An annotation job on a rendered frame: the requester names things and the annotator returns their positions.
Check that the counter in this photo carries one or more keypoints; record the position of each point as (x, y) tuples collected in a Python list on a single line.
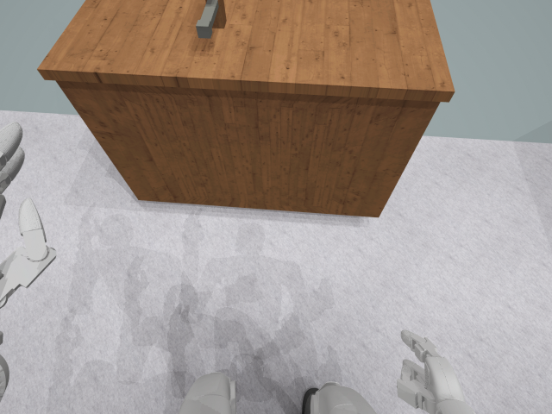
[(298, 105)]

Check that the robot left thigh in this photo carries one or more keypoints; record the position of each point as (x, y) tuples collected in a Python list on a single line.
[(213, 393)]

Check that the tap lever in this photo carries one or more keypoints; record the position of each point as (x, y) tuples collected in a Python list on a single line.
[(204, 25)]

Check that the right robot hand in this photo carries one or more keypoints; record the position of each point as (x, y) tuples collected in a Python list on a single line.
[(424, 388)]

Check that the left robot hand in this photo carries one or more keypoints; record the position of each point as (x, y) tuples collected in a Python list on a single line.
[(24, 265)]

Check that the robot right shin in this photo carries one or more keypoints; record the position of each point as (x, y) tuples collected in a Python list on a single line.
[(330, 383)]

